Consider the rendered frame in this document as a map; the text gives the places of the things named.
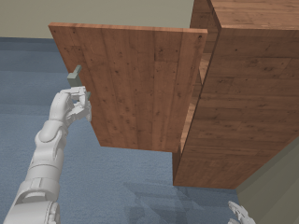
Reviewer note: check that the robot left upper arm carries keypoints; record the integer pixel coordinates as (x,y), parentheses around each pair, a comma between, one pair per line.
(46,212)

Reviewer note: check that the robot left hand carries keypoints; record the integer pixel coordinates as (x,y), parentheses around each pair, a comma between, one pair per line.
(63,109)

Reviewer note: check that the cupboard door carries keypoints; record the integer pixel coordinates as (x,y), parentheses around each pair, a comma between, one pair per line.
(141,79)

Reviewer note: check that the left robot forearm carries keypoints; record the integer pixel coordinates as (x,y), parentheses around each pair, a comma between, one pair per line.
(41,183)

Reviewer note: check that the robot right hand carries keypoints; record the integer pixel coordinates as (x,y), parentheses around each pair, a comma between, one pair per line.
(241,214)

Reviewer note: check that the handle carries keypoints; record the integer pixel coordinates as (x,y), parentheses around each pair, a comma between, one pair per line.
(74,80)

